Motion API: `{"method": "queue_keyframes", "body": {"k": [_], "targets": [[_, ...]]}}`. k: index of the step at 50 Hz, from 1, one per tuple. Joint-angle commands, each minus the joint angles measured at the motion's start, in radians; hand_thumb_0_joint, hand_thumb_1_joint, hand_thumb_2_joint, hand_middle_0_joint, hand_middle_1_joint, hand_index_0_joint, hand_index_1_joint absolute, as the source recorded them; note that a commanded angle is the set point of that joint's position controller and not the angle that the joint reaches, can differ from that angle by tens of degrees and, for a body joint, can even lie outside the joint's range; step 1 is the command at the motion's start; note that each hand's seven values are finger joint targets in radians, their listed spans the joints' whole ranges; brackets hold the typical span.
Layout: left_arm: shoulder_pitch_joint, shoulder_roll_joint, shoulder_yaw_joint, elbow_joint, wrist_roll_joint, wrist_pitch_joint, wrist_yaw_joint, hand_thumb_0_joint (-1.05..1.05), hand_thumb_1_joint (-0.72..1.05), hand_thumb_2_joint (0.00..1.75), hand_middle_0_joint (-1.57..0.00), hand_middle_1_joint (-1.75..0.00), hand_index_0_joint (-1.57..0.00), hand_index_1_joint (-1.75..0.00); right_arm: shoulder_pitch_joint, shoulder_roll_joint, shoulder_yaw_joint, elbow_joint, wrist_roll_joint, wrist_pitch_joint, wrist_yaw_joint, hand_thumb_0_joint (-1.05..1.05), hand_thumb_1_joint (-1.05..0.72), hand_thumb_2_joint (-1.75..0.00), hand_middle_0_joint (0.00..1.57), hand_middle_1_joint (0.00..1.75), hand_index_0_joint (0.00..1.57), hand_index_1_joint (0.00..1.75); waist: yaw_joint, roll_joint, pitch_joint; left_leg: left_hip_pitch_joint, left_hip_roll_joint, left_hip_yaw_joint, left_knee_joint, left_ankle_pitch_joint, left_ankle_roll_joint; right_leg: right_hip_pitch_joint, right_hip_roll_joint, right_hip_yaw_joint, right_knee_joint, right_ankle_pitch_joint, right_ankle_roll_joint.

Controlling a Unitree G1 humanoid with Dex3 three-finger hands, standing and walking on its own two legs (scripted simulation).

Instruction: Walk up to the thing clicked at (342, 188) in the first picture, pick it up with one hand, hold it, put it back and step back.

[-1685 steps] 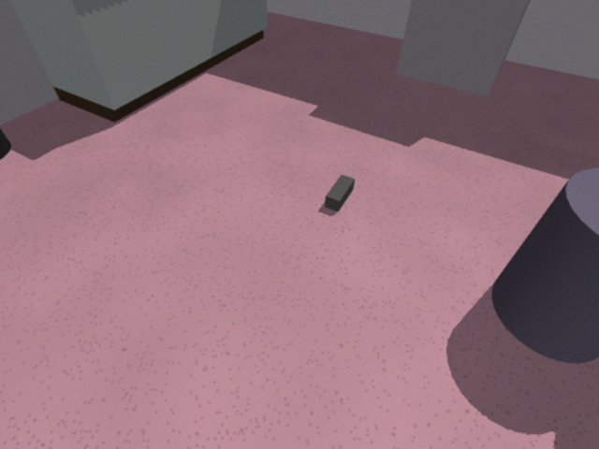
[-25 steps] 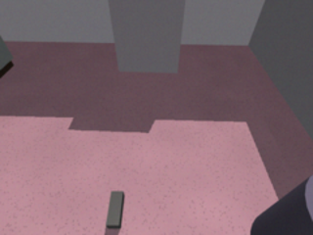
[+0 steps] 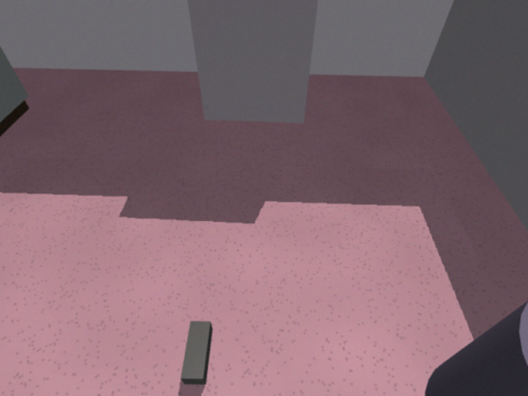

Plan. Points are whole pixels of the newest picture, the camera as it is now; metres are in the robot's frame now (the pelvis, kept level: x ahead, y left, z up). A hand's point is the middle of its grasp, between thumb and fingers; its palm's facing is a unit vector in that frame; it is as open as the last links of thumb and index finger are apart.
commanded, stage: walk up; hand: left
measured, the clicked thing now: (197, 351) +0.44 +0.23 -0.74
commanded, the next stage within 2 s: none
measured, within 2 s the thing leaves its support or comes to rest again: neither
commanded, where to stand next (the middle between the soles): +0.06 +0.01 m, yaw -2 degrees
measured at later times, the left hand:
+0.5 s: hand out of the picture +0.06 +0.36 -0.18, palm faces +0.03 -0.91 -0.42, open 7.4 cm
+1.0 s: hand out of the picture +0.03 +0.27 -0.18, palm faces -0.10 -0.91 -0.39, open 7.3 cm
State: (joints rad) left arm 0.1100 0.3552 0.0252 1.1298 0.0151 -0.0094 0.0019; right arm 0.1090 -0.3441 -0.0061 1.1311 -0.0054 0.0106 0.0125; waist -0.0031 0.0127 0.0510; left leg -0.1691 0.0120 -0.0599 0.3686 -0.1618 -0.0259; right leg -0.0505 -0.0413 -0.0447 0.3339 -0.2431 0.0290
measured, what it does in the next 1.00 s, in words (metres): steps on the spot: left foot, then right foot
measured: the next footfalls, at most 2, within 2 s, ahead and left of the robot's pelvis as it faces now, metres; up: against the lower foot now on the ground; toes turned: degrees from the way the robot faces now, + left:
left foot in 0.42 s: +0.18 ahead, +0.19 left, +0.00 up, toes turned +3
right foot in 0.90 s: -0.01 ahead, -0.14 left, +0.00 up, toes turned -4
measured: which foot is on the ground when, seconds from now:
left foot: down 0.00-0.20, up 0.22-0.40, down 0.42-0.94, up 0.96-1.00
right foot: down 0.00-0.44, up 0.46-0.88, down 0.90-1.00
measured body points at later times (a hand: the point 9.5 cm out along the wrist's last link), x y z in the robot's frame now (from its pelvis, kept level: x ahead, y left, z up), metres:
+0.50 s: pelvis +0.04 +0.06 -0.03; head +0.10 +0.09 +0.42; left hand +0.06 +0.41 -0.16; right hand +0.14 -0.26 -0.13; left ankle +0.14 +0.19 -0.75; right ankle -0.03 -0.12 -0.71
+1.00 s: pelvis -0.05 -0.01 -0.05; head +0.00 -0.02 +0.40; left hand +0.03 +0.32 -0.16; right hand +0.04 -0.37 -0.15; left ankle +0.09 +0.17 -0.71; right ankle -0.05 -0.13 -0.75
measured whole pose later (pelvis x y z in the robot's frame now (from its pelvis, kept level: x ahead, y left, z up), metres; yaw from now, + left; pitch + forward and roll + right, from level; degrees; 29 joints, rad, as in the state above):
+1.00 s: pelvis -0.05 -0.01 -0.05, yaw -5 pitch -2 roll +2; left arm 0.24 0.42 0.11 0.80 0.05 0.11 -0.08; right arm 0.16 -0.45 -0.09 0.84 -0.02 0.04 -0.09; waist 0.03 -0.03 0.16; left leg -0.65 0.04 -0.07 1.01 -0.49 0.00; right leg -0.40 -0.05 0.04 0.92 -0.49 0.00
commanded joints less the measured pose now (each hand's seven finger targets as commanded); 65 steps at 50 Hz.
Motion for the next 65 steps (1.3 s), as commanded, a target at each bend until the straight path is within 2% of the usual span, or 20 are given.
{"method": "queue_keyframes", "body": {"k": [1,7,9,11,13,17,19,21,22,24,30,39,45,47,48,51,53,56,60,65], "targets": [[-0.044,0.217,0.04,-0.063,-0.002,-0.028,0.012,0.0,0.9,0.9,-0.2,-0.3,-0.2,-0.3,-0.05,-0.21,-0.042,-0.065,-0.004,-0.024,-0.01,0.0,-0.9,-0.9,0.2,0.3,0.2,0.3,0.005,-0.005,-0.075,0.036,0.077,-0.053,-0.028,0.192,0.05,-0.02,-0.077,0.059,-0.053,0.145,-0.041],[-0.049,0.217,0.041,-0.068,0.002,-0.025,0.01,0.0,0.9,0.9,-0.2,-0.3,-0.2,-0.3,-0.045,-0.21,-0.04,-0.066,-0.003,-0.024,-0.012,0.0,-0.9,-0.9,0.2,0.3,0.2,0.3,0.005,-0.002,-0.072,0.014,0.081,-0.062,-0.044,0.164,0.053,-0.001,-0.078,0.056,-0.052,0.121,-0.042],[0.159,0.335,0.089,-0.059,0.019,-0.043,0.02,0.0,0.9,0.9,-0.2,-0.3,-0.2,-0.3,-0.077,-0.252,-0.085,-0.159,-0.034,0.003,0.027,0.0,-0.9,-0.9,0.2,0.3,0.2,0.3,0.073,-0.065,-0.04,-0.242,-0.013,0.043,0.199,-0.273,0.07,0.137,-0.187,0.216,-0.117,-0.324,-0.146],[0.171,0.379,0.122,-0.093,0.036,-0.06,0.03,0.0,0.9,0.9,-0.2,-0.3,-0.2,-0.3,-0.111,-0.246,-0.09,-0.208,-0.052,0.014,0.044,0.0,-0.9,-0.9,0.2,0.3,0.2,0.3,0.098,-0.105,0.08,-0.485,0.047,-0.017,0.416,-0.291,0.046,0.147,-0.373,0.404,-0.205,-0.37,-0.253],[0.128,0.35,0.116,-0.135,0.031,-0.071,0.034,0.0,0.9,0.9,-0.2,-0.3,-0.2,-0.3,-0.082,-0.256,-0.104,-0.215,-0.051,0.012,0.057,0.0,-0.9,-0.9,0.2,0.3,0.2,0.3,0.07,-0.083,0.14,-0.5,0.093,-0.043,0.467,-0.257,0.037,0.077,-0.379,0.37,-0.208,-0.274,-0.28],[0.038,0.305,0.094,-0.209,0.031,-0.074,0.02,0.0,0.9,0.9,-0.2,-0.3,-0.2,-0.3,-0.013,-0.203,-0.102,-0.228,-0.033,-0.005,0.068,0.0,-0.9,-0.9,0.2,0.3,0.2,0.3,0.007,-0.197,0.105,-0.275,0.092,0.019,0.311,-0.238,0.019,-0.032,-0.251,0.114,-0.082,0.205,-0.223],[-0.021,0.244,0.065,-0.215,0.005,-0.043,0.013,0.0,0.9,0.9,-0.2,-0.3,-0.2,-0.3,0.049,-0.179,-0.092,-0.18,-0.011,-0.022,0.046,0.0,-0.9,-0.9,0.2,0.3,0.2,0.3,-0.029,-0.177,0.049,-0.004,0.032,0.089,0.128,0.028,0.015,-0.179,-0.127,-0.044,0.131,0.404,-0.13],[0.02,0.18,0.058,-0.259,-0.008,0.006,0.006,0.0,0.9,0.9,-0.2,-0.3,-0.2,-0.3,0.238,-0.291,-0.128,-0.13,-0.006,-0.034,-0.002,0.0,-0.9,-0.9,0.2,0.3,0.2,0.3,-0.099,0.029,0.004,0.148,0.062,0.073,0.08,0.567,0.03,-0.294,0.01,-0.059,0.488,0.12,-0.057],[0.064,0.151,0.064,-0.301,-0.012,0.038,0.008,0.0,0.9,0.9,-0.2,-0.3,-0.2,-0.3,0.307,-0.385,-0.145,-0.133,-0.013,-0.035,-0.037,0.0,-0.9,-0.9,0.2,0.3,0.2,0.3,-0.1,0.23,-0.044,0.185,0.237,-0.165,0.062,0.855,0.097,-0.404,0.122,0.055,0.686,-0.377,-0.04],[0.209,0.224,0.079,-0.264,-0.022,0.105,0.024,0.0,0.9,0.9,-0.2,-0.3,-0.2,-0.3,0.149,-0.438,-0.159,-0.22,0.0,-0.03,-0.064,0.0,-0.9,-0.9,0.2,0.3,0.2,0.3,-0.03,0.133,-0.111,-0.061,0.435,-0.413,-0.043,0.458,0.266,-0.291,0.078,0.22,0.931,-0.39,-0.052],[0.251,0.264,0.114,-0.302,0.012,0.125,-0.019,0.0,0.9,0.9,-0.2,-0.3,-0.2,-0.3,0.115,-0.332,-0.152,-0.295,0.001,-0.036,-0.097,0.0,-0.9,-0.9,0.2,0.3,0.2,0.3,0.014,0.065,-0.175,-0.02,0.274,-0.138,0.065,0.237,0.188,-0.392,0.067,0.277,1.079,-0.181,-0.028],[0.198,0.259,0.134,-0.38,0.023,0.117,-0.049,0.0,0.9,0.9,-0.2,-0.3,-0.2,-0.3,0.134,-0.377,-0.161,-0.364,-0.018,-0.052,-0.108,0.0,-0.9,-0.9,0.2,0.3,0.2,0.3,0.009,0.165,-0.081,-0.083,0.368,-0.135,0.096,0.143,0.274,-0.425,0.001,0.22,0.778,-0.293,-0.012],[0.425,0.261,0.167,-0.286,0.021,0.108,-0.083,0.0,0.9,0.9,-0.2,-0.3,-0.2,-0.3,-0.012,-0.364,-0.148,-0.414,-0.045,-0.016,-0.094,0.0,-0.9,-0.9,0.2,0.3,0.2,0.3,0.116,0.123,-0.112,-0.528,0.24,-0.013,0.182,-0.501,0.145,-0.051,0.0,0.045,0.402,-0.213,-0.073],[0.286,0.39,0.186,-0.376,0.052,0.099,-0.074,0.0,0.9,0.9,-0.2,-0.3,-0.2,-0.3,0.039,-0.242,-0.113,-0.417,-0.011,-0.001,-0.103,0.0,-0.9,-0.9,0.2,0.3,0.2,0.3,0.109,-0.361,0.031,-0.592,-0.095,0.092,0.739,-0.549,0.03,-0.423,-0.264,0.63,-0.063,-0.637,-0.208],[0.119,0.472,0.185,-0.445,0.054,0.098,-0.06,0.0,0.9,0.9,-0.2,-0.3,-0.2,-0.3,-0.002,-0.311,-0.146,-0.408,-0.015,0.0,-0.125,0.0,-0.9,-0.9,0.2,0.3,0.2,0.3,0.084,-0.304,0.089,-0.479,-0.1,-0.074,0.878,-0.465,0.03,-0.616,-0.338,0.753,-0.198,-0.653,-0.3],[0.04,0.289,0.143,-0.409,0.044,0.054,-0.013,0.0,0.9,0.9,-0.2,-0.3,-0.2,-0.3,0.12,-0.275,-0.119,-0.315,0.017,-0.005,-0.081,0.0,-0.9,-0.9,0.2,0.3,0.2,0.3,0.013,-0.105,0.044,-0.45,-0.086,-0.14,0.946,-0.232,0.043,-0.45,-0.169,0.395,0.011,-0.342,-0.162],[0.151,0.339,0.163,-0.362,0.032,0.003,-0.003,0.0,0.9,0.9,-0.2,-0.3,-0.2,-0.3,0.262,-0.287,-0.121,-0.299,0.007,-0.001,-0.038,0.0,-0.9,-0.9,0.2,0.3,0.2,0.3,-0.003,-0.123,-0.126,-0.526,-0.081,-0.106,0.896,-0.169,0.022,-0.075,-0.148,0.4,0.0,-0.506,-0.109],[0.274,0.354,0.179,-0.35,0.015,-0.052,0.011,0.0,0.9,0.9,-0.2,-0.3,-0.2,-0.3,0.15,-0.325,-0.125,-0.35,-0.021,-0.014,-0.004,0.0,-0.9,-0.9,0.2,0.3,0.2,0.3,0.07,-0.127,-0.095,-0.75,-0.041,-0.188,0.825,-0.145,0.018,0.221,-0.269,0.548,-0.021,-0.582,-0.146],[0.328,0.273,0.146,-0.328,0.002,-0.08,0.015,0.0,0.9,0.9,-0.2,-0.3,-0.2,-0.3,0.109,-0.282,-0.108,-0.356,-0.024,-0.028,0.014,0.0,-0.9,-0.9,0.2,0.3,0.2,0.3,0.081,-0.134,0.065,-0.647,-0.043,-0.178,0.671,-0.153,0.002,0.14,-0.253,0.367,-0.029,-0.077,-0.146],[0.228,0.336,0.154,-0.375,0.007,-0.083,-0.002,0.0,0.9,0.9,-0.2,-0.3,-0.2,-0.3,0.193,-0.285,-0.115,-0.332,-0.016,-0.026,0.05,0.0,-0.9,-0.9,0.2,0.3,0.2,0.3,0.039,-0.218,0.126,-0.424,-0.004,-0.056,0.494,-0.168,0.006,-0.099,-0.251,0.249,-0.134,-0.307,-0.215]]}}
